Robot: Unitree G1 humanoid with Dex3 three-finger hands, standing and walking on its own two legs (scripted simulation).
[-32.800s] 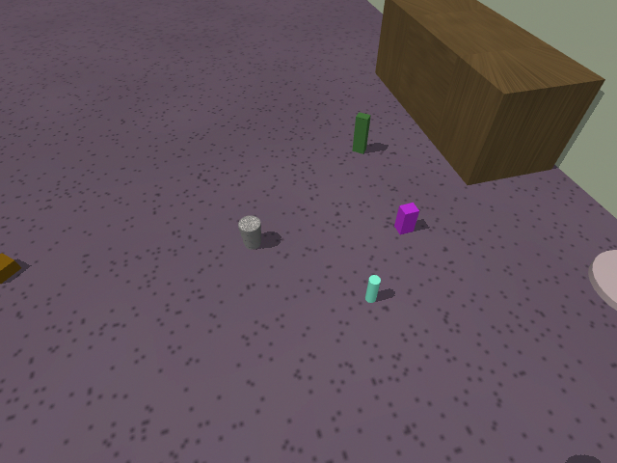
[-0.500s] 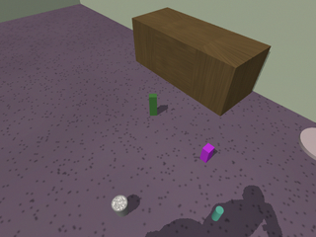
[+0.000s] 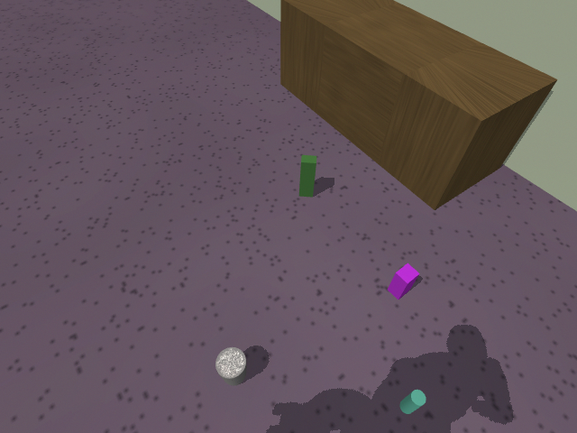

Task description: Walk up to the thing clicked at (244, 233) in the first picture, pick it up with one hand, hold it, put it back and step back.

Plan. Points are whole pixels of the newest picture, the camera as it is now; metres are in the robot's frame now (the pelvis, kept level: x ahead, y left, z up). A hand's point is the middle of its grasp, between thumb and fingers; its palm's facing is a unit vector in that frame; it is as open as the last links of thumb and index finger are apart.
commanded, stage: walk up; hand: left
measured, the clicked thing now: (232, 368) +0.41 +0.19 -0.70
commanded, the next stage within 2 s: none
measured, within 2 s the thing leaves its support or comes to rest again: neither
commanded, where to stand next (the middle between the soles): +0.00 -0.02 m, yaw -6 degrees
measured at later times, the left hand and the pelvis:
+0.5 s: hand out of the picture +0.11 +0.23 -0.14, palm faces -0.07 -0.92 -0.39, open 7.4 cm; pelvis +0.01 -0.02 +0.00, yaw -2 degrees
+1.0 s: hand out of the picture +0.13 +0.24 -0.14, palm faces -0.08 -0.93 -0.35, open 7.4 cm; pelvis +0.04 -0.02 +0.02, yaw -3 degrees
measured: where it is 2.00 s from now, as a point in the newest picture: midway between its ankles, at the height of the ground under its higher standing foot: outside the picture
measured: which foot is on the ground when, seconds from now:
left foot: down 0.00-1.00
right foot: up 0.00-0.22, down 0.24-1.00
